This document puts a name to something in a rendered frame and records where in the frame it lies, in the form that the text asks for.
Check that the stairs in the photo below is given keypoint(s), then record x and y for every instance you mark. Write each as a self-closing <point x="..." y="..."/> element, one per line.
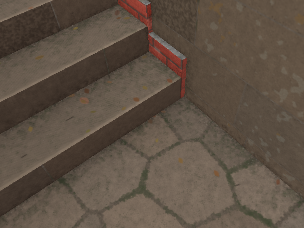
<point x="75" y="76"/>

